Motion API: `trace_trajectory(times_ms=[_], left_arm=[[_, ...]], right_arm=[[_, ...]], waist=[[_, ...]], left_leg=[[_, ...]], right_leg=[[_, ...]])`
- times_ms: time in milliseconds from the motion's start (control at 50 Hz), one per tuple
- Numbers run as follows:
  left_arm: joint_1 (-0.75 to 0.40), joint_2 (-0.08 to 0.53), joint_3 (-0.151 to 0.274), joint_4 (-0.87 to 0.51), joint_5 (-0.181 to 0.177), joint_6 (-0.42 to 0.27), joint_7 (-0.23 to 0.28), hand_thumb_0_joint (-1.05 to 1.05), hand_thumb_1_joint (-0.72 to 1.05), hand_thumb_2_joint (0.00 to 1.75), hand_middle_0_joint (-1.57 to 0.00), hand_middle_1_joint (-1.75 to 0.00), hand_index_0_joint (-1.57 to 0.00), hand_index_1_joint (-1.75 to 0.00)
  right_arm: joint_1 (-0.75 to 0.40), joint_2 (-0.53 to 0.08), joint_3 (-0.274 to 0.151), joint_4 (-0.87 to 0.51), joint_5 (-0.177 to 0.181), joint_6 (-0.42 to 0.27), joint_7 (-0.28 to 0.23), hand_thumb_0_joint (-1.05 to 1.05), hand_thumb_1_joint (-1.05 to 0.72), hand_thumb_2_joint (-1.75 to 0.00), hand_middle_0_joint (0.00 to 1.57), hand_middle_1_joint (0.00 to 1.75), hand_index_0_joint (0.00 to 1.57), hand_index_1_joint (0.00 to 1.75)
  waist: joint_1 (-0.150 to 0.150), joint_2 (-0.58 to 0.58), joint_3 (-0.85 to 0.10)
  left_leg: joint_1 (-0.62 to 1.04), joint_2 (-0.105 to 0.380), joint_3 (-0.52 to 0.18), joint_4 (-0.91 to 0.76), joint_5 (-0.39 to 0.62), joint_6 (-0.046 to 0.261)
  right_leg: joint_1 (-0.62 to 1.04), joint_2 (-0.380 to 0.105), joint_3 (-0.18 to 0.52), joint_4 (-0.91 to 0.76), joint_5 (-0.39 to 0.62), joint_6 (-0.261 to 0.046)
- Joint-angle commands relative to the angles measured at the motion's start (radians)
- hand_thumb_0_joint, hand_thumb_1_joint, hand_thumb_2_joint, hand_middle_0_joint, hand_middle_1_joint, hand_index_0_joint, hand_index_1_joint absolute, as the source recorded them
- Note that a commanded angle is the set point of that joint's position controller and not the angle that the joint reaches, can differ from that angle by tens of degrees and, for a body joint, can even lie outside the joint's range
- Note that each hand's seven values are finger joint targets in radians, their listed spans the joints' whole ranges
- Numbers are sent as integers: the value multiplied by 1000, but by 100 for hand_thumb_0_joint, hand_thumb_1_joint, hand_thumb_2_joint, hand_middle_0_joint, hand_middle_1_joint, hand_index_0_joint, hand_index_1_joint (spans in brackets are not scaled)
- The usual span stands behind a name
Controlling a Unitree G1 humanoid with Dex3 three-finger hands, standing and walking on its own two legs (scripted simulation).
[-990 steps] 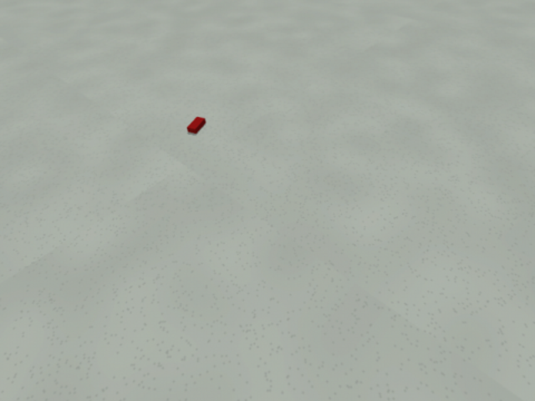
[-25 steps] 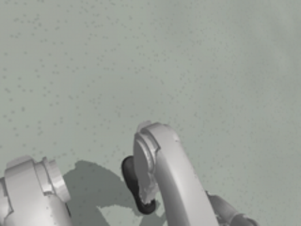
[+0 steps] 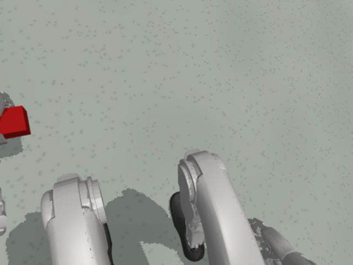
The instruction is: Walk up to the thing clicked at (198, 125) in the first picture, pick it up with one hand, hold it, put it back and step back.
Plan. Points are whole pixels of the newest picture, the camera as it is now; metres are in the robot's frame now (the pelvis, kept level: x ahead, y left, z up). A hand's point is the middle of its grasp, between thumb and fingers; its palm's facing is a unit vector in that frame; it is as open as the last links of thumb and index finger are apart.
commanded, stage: settle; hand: left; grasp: from above
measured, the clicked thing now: out of the picture +0.44 +0.36 -0.21
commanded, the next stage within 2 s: lift in 0.12 s
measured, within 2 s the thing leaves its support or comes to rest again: neither
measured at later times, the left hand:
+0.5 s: hand out of the picture +0.42 +0.35 -0.12, palm faces -0.47 -0.12 -0.87, open 8.8 cm
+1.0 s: hand out of the picture +0.36 +0.34 +0.04, palm faces -0.44 -0.15 -0.89, open 8.8 cm
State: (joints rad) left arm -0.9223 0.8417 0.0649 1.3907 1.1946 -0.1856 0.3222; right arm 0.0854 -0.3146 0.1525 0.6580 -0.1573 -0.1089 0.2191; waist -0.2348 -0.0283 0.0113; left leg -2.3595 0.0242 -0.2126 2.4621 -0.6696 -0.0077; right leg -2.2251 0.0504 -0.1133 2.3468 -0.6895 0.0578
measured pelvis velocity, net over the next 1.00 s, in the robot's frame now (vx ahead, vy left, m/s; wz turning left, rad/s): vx -0.01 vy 0.00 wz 0.12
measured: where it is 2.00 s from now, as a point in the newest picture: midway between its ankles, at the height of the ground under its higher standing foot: (148, 251)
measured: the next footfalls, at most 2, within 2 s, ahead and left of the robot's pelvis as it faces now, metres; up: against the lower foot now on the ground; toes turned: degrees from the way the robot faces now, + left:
none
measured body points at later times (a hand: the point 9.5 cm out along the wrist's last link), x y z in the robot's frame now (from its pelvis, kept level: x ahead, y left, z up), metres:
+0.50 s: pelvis -0.01 +0.00 +0.03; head +0.22 +0.08 +0.41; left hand +0.44 +0.35 -0.07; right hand +0.08 -0.27 -0.07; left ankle +0.07 +0.13 -0.29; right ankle +0.11 -0.13 -0.28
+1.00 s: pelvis -0.01 +0.00 +0.14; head +0.17 +0.07 +0.55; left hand +0.38 +0.34 +0.09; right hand +0.15 -0.25 +0.02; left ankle +0.07 +0.13 -0.29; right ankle +0.11 -0.13 -0.28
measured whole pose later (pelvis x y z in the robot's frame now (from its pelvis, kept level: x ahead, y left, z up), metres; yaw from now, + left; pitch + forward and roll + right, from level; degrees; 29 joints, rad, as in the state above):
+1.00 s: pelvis -0.01 +0.00 +0.14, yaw +7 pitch +32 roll -7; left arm -0.54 0.64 0.01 0.77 1.01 -0.12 0.03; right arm 0.14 -0.26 -0.01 0.64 -0.01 0.05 0.05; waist -0.10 0.04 -0.16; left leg -1.94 0.03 -0.10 1.99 -0.62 0.00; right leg -1.85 0.01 -0.05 1.93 -0.65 0.05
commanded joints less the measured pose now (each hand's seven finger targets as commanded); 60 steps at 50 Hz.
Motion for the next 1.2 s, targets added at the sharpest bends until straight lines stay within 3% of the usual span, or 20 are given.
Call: trace_trajectory(times_ms=[0, 120, 160, 220, 240, 340, 400, 460, 540, 660, 700, 740, 840, 940, 1000, 1060, 1120, 1160, 1180], left_arm=[[-329, 289, 53, -234, -3, -29, 3, 0, 81, 50, -117, -40, -118, -40], [-313, 345, 112, -292, 14, -47, 1, 0, 82, 52, -117, -43, -118, -42], [-329, 323, 102, -295, 14, -49, -1, 0, 83, 57, -118, -44, -118, -44], [-325, 329, 109, -305, 20, -42, -3, 0, 83, 54, -120, -46, -121, -45], [-328, 312, 93, -311, 17, -39, -9, 0, 84, 50, -115, -46, -118, -43], [-263, 279, 88, -318, -33, -2, -59, 0, 83, 47, -112, -46, -116, -42], [-244, 268, 85, -387, -50, 13, -100, 0, 84, 50, -113, -49, -117, -44], [-216, 250, 78, -445, -63, 11, -137, 0, 84, 50, -114, -47, -118, -43], [-203, 224, 82, -558, -95, 5, -170, 0, 87, 51, -114, -49, -119, -44], [-135, 205, 85, -638, -120, 3, -183, 0, 86, 52, -114, -47, -118, -43], [-97, 133, 44, -644, -134, 8, -193, 0, 87, 53, -114, -49, -119, -45], [-75, 155, 57, -685, -137, 15, -200, 0, 85, 50, -111, -49, -116, -44], [7, 118, 45, -769, -182, 43, -228, 0, 87, 50, -110, -50, -117, -44], [66, 114, 54, -868, -193, 66, -250, 0, 86, 48, -108, -50, -115, -44], [126, 69, 33, -919, -210, 80, -258, 0, 85, 52, -109, -49, -115, -44], [174, 83, 52, -945, -214, 95, -256, 0, 82, 50, -108, -47, -113, -42], [225, 16, 7, -977, -224, 110, -259, 0, 81, 51, -107, -50, -112, -44], [255, 8, 11, -994, -227, 116, -257, 0, 80, 50, -107, -48, -112, -43], [272, -17, -11, -984, -229, 120, -257, 0, 81, 53, -108, -49, -112, -45]], right_arm=[[215, -275, -104, -21, 15, 26, -30, 0, -90, -90, 20, 30, 20, 30], [224, -263, -109, -30, 21, 64, -57, 0, -89, -90, 20, 30, 20, 30], [230, -261, -112, -28, 18, 71, -65, 0, -89, -89, 20, 30, 20, 30], [232, -256, -121, -26, 25, 83, -76, 0, -91, -91, 20, 30, 20, 30], [237, -241, -121, -21, 25, 85, -78, 0, -90, -90, 20, 30, 20, 30], [260, -245, -149, -20, 41, 94, -88, 0, -90, -90, 20, 30, 20, 30], [269, -239, -170, -23, 57, 107, -95, 0, -90, -90, 20, 30, 20, 30], [267, -234, -184, -27, 67, 119, -104, 0, -90, -90, 20, 30, 20, 30], [269, -217, -208, -28, 84, 128, -113, 0, -89, -90, 20, 30, 20, 30], [251, -192, -228, -42, 108, 137, -132, 0, -89, -90, 20, 30, 20, 30], [248, -182, -229, -41, 114, 136, -138, 0, -89, -90, 20, 30, 20, 30], [246, -181, -235, -47, 123, 136, -146, 0, -89, -90, 20, 30, 20, 30], [225, -168, -244, -69, 135, 139, -166, 0, -89, -89, 20, 30, 20, 30], [195, -160, -248, -85, 149, 145, -190, 0, -89, -89, 20, 30, 20, 30], [174, -146, -241, -90, 159, 144, -207, 0, -88, -89, 20, 30, 20, 30], [156, -138, -238, -94, 168, 145, -224, 0, -88, -89, 20, 30, 20, 30], [145, -119, -233, -88, 173, 141, -239, 0, -88, -89, 20, 30, 20, 30], [142, -116, -233, -82, 178, 135, -246, 0, -89, -89, 20, 30, 20, 30], [139, -106, -229, -81, 179, 133, -251, 0, -89, -89, 20, 30, 20, 30]], waist=[[-19, 363, -713], [17, 386, -740], [3, 400, -722], [13, 404, -730], [12, 418, -755], [37, 400, -785], [57, 403, -833], [59, 372, -801], [80, 379, -841], [105, 329, -852], [94, 307, -816], [111, 315, -822], [123, 256, -836], [142, 270, -854], [144, 271, -807], [160, 260, -780], [146, 218, -738], [155, 221, -738], [149, 212, -713]], left_leg=[[542, -2, 108, -242, 183, 21], [565, -7, 131, -257, 197, 19], [567, -9, 132, -265, 177, 18], [585, -11, 129, -296, 160, 19], [592, -7, 135, -300, 164, 22], [630, -12, 138, -353, 164, 24], [673, -14, 142, -383, 188, 26], [657, -19, 150, -399, 171, 28], [729, -18, 149, -452, 174, 28], [780, -16, 144, -540, 117, 36], [790, -14, 138, -575, 105, 37], [818, -14, 138, -609, 100, 37], [899, -12, 142, -685, 107, 40], [1032, -1, 118, -801, 124, 34], [1084, -1, 117, -874, 130, 33], [1163, 3, 120, -963, 103, 31], [1205, -2, 145, -1018, 114, 33], [1266, -2, 147, -1062, 142, 32], [1284, -2, 154, -1079, 148, 31]], right_leg=[[326, 28, -81, -230, 240, -93], [339, 24, -57, -255, 232, -99], [315, 19, -63, -261, 213, -101], [302, 16, -69, -261, 198, -103], [324, 19, -57, -268, 207, -98], [332, 11, -57, -293, 210, -98], [360, 6, -51, -308, 230, -96], [365, 2, -38, -342, 206, -101], [391, -6, -21, -370, 209, -98], [427, -7, -3, -445, 170, -94], [432, -9, -3, -470, 167, -91], [466, -10, 2, -498, 164, -91], [575, -10, 16, -592, 167, -85], [669, -12, 18, -652, 197, -80], [732, -14, 24, -713, 205, -76], [809, -12, 31, -796, 185, -74], [904, -13, 48, -899, 183, -72], [960, -14, 55, -935, 204, -72], [981, -11, 57, -967, 204, -72]])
